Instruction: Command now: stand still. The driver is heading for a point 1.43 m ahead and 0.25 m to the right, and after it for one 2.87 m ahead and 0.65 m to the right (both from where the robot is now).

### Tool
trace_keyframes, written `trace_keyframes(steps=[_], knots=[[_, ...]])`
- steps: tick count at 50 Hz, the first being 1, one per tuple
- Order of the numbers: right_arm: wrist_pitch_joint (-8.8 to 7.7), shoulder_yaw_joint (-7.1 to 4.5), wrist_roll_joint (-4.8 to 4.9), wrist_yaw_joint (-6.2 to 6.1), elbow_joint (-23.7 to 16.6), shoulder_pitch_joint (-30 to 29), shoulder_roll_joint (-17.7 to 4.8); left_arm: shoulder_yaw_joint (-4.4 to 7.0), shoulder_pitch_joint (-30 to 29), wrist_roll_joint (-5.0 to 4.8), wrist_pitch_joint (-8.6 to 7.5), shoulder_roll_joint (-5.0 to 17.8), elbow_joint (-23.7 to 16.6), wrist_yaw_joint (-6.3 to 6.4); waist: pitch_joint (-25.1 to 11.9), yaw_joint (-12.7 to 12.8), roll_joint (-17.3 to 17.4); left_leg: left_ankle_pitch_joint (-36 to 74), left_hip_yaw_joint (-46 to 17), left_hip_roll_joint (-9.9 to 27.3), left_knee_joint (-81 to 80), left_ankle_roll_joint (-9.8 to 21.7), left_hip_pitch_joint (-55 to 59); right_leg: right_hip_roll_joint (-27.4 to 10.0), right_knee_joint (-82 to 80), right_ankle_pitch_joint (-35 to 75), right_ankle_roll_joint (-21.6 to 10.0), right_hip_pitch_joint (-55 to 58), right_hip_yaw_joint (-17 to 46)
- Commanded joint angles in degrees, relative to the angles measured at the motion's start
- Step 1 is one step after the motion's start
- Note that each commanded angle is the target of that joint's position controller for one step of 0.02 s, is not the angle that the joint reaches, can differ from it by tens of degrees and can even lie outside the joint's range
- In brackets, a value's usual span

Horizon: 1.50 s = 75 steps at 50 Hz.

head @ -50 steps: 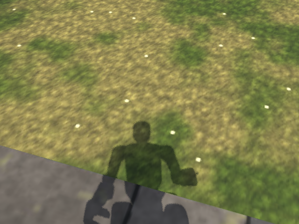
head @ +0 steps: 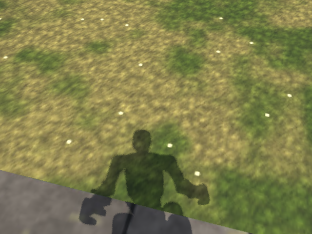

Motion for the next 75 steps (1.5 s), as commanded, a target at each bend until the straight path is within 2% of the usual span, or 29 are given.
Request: trace_keyframes(steps=[1,30,31,33,35,37,41,43,44,45,46,47,48,49,52,54,57,61,63,64,66,67,68,69,70,71,73,74,75], knots=[[-0.66,-1.5,0.04,-0.17,-2.23,-2.18,-7.88,1.66,-0.45,-0.05,-0.58,8.33,-2.53,0.15,-4.33,-0.14,0.01,12.45,-1.14,1.33,-2.0,2.47,6.58,-2.78,-5.45,14.49,-2.11,-4.14,2.9],[-0.42,-0.9,0.09,-0.16,3.5,-3.67,-9.55,1.38,2.3,0.07,-0.02,9.56,0.3,-0.07,-3.41,-0.25,-0.24,12.88,-0.52,1.25,-2.11,2.21,7.19,-2.65,-5.74,15.11,-1.73,-3.39,2.98],[-0.2,-1.04,-0.1,-0.24,4.15,-2.24,-9.83,1.52,3.84,0.2,0.15,9.86,0.87,0.04,-3.13,-0.16,-0.6,7.15,-0.36,0.99,-2.68,2.3,7.18,-3.12,-7.5,8.78,-2.33,-3.48,3.76],[-0.03,-2.56,-2.12,-1.44,3.84,-1.86,-12.41,3.23,8.89,2.47,0.39,13.53,2.35,1.13,2.4,2.07,-4.64,-14.54,0.83,-1.24,0.54,3.58,-0.78,-7.54,-13.39,-14.6,-8.81,-3.06,10.4],[-0.43,-1.67,-3.8,-2.4,1.89,-5.95,-6.87,2.66,13.23,3.23,-0.44,10.86,3.5,3.19,8.21,4.72,-8.62,-13.11,1.82,-0.51,7.09,4.22,-15.55,-18.38,-20.25,-22.54,-15.31,6.18,22.41],[-0.77,-0.62,-4.44,-3.02,-0.08,-8.53,-3.24,0.8,13.6,2.98,-0.91,5.82,2.83,4.78,7.77,5.73,-8.12,-15.13,-2.13,2.58,14.01,5.58,-20.44,-22.76,-23.26,-14.58,-16.09,12.42,25.63],[-1.0,-0.77,-3.8,-1.13,0.3,-4.13,-3.67,0.76,6.52,2.16,-0.28,8.58,0.01,5.2,6.68,0.69,-4.97,-8.9,5.24,-0.42,5.46,6.23,-3.24,-13.36,-21.82,-5.48,-10.44,4.84,10.01],[-2.05,-0.79,-2.09,0.38,2.01,1.3,-3.24,0.89,7.66,3.86,1.28,10.91,0.84,3.82,5.88,-1.59,-5.46,2.36,7.19,-4.12,1.29,5.5,12.38,-11.3,-16.9,-0.15,-10.94,-5.62,7.13],[-2.66,-1.27,-1.79,0.47,3.36,7.84,-4.71,0.72,8.15,5.22,1.29,10.74,1.47,2.97,3.48,-4.54,-4.18,3.15,5.97,-4.08,0.96,5.74,18.98,-9.76,-9.02,6.01,-10.54,-8.55,5.05],[-3.36,-2.1,-3.0,-0.36,5.2,16.06,-7.79,-0.16,10.92,6.41,0.72,6.9,3.01,2.03,-0.59,-6.94,1.79,3.84,-0.72,0.44,-0.17,7.96,26.28,-5.5,5.57,6.39,-7.61,-12.56,1.47],[-3.38,-2.65,-3.59,-1.45,7.24,32.0,-12.4,-1.96,12.64,6.37,-0.71,0.15,0.8,0.38,-10.71,-10.64,15.37,3.55,-30.61,15.94,-8.29,22.09,43.98,4.14,26.3,-9.86,-2.32,-28.29,1.06],[-3.98,-2.23,-5.92,-1.45,9.13,38.69,-11.73,-1.36,3.34,4.37,-2.33,0.61,-1.21,-0.14,-1.57,-15.4,10.15,0.05,-41.43,20.76,-16.49,23.36,42.58,5.38,41.47,-15.7,-4.08,-41.89,13.09],[-4.96,-1.76,-5.3,-1.46,7.99,30.97,-9.26,-1.36,1.95,3.16,-3.61,0.68,-1.68,0.45,4.68,-10.93,6.91,-5.34,-33.41,21.57,-16.93,20.5,34.89,1.23,47.47,-9.12,-6.35,-45.99,15.54],[-4.44,-0.14,-4.59,-1.48,5.91,23.42,-3.69,-0.24,2.62,4.07,-3.7,4.27,-0.2,1.49,4.4,-7.04,2.82,-8.02,-26.68,18.51,-17.54,18.58,27.44,-1.83,47.63,-5.0,-7.59,-41.01,12.01],[-2.87,2.96,-4.56,-2.25,3.17,16.72,3.16,-1.24,6.02,5.71,-1.32,-1.22,0.29,1.98,6.41,0.34,1.92,2.13,-14.19,14.36,-22.41,15.57,13.2,-6.23,39.58,4.09,-8.14,-30.8,10.51],[-3.14,3.04,-4.4,-2.73,3.49,18.61,2.35,-1.55,3.76,4.91,-0.29,-2.09,-0.78,1.05,6.1,0.63,2.46,6.8,-8.83,12.24,-24.69,14.91,11.01,-6.48,32.47,9.61,-6.17,-30.5,7.65],[-3.75,3.12,-5.19,-1.02,4.38,21.79,1.35,-2.85,-5.2,4.29,0.88,-4.13,-3.81,0.48,5.25,-0.94,3.19,14.89,-1.4,8.22,-24.42,14.69,3.8,-4.24,16.85,18.48,-2.94,-24.34,1.77],[-3.12,2.63,-5.85,1.74,6.41,28.0,-0.36,-2.16,-10.88,3.91,1.78,-1.61,-6.19,0.88,4.28,-1.14,4.8,23.99,-2.19,10.96,-21.42,14.5,7.34,-1.36,10.75,22.58,-1.91,-22.82,2.75],[-2.71,2.19,-5.5,1.71,6.13,27.78,-0.17,-1.46,-11.81,3.61,1.66,0.16,-6.42,1.28,4.16,-0.27,4.88,25.38,-2.5,12.53,-19.25,13.43,12.25,-0.85,8.64,18.73,-3.34,-23.99,3.3],[-2.67,2.01,-6.34,1.31,4.83,27.85,-0.74,-1.07,-9.6,4.41,1.03,0.32,-6.1,1.31,2.32,0.76,5.26,31.62,-0.9,11.6,-16.77,12.75,9.23,1.38,13.69,18.51,-3.75,-16.39,-0.18],[-2.73,0.88,-6.39,1.05,3.48,25.07,-4.0,0.62,-0.15,2.2,-0.03,3.54,-3.29,1.55,-1.12,6.37,3.53,47.23,2.88,8.13,-3.26,9.69,4.24,5.37,10.79,17.12,-5.16,-0.3,-3.42],[-2.64,1.09,-5.76,1.6,5.11,26.66,-2.99,1.05,9.05,0.84,-0.48,5.29,-0.56,2.18,-6.54,8.85,2.15,40.12,2.23,6.53,10.2,6.88,-0.13,1.08,7.16,22.03,-8.88,11.68,3.34],[-2.66,3.41,-7.4,2.29,6.84,40.69,5.16,1.29,20.39,1.51,-0.51,7.19,0.94,2.88,-22.77,6.71,-10.69,7.52,1.85,-0.28,32.06,1.67,-15.44,-12.21,9.59,35.8,-23.35,39.12,21.42],[-2.76,2.95,-5.12,3.54,4.38,33.76,5.0,0.67,35.15,3.48,-0.62,5.39,6.1,2.24,-25.31,12.89,-10.61,-25.4,-2.43,-8.02,56.87,1.36,-27.28,-19.87,-4.47,20.5,-28.09,41.31,44.44],[-3.27,1.61,-3.33,2.8,0.18,21.05,2.45,1.68,29.37,4.64,-2.43,6.27,6.0,2.66,-7.62,12.32,-4.8,-18.95,-8.62,-2.6,60.67,4.9,-35.97,-17.7,-8.2,7.16,-20.48,25.17,39.25],[-3.45,1.41,-3.58,1.02,-1.16,16.29,1.59,1.19,18.61,3.89,-2.79,4.71,3.62,2.94,-0.16,8.7,-1.18,-12.73,-7.67,1.83,59.46,5.66,-34.43,-17.49,-10.19,4.89,-18.96,9.74,33.67],[-2.47,2.52,-5.71,-0.73,-2.32,16.74,4.1,-1.94,9.75,3.45,-2.53,-4.91,1.79,3.72,-0.15,2.75,2.22,-5.14,-8.31,6.78,50.77,6.4,-23.73,-15.09,-14.56,9.56,-18.08,-5.98,24.81],[-1.5,3.21,-6.08,-0.91,-2.26,18.05,7.09,-2.73,7.38,3.5,-2.67,-6.88,1.13,3.91,1.33,0.15,1.59,-3.73,-8.33,8.14,46.96,6.27,-20.15,-13.14,-16.2,8.87,-16.55,-12.38,21.73],[-0.71,2.98,-5.49,-0.82,-2.57,18.83,6.8,-2.62,7.33,3.22,-3.37,-6.74,1.06,3.87,1.53,-0.66,0.41,-5.33,-6.99,7.82,44.25,5.88,-19.42,-11.56,-17.67,7.74,-16.17,-14.94,18.84]])
Velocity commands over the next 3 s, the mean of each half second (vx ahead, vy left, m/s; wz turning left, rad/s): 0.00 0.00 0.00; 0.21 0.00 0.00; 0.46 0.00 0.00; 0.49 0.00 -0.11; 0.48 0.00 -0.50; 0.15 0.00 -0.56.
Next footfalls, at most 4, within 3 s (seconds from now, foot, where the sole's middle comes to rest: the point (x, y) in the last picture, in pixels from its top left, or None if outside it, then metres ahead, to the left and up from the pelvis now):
0.90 left None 0.14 0.15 -0.77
1.32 right None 0.46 -0.06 -0.77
1.94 left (121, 180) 0.84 0.22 -0.95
2.42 right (177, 143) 1.07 -0.10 -0.95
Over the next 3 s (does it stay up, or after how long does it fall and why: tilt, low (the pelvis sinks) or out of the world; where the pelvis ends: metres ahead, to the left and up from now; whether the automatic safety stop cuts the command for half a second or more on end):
stays up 1.15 -0.04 -0.18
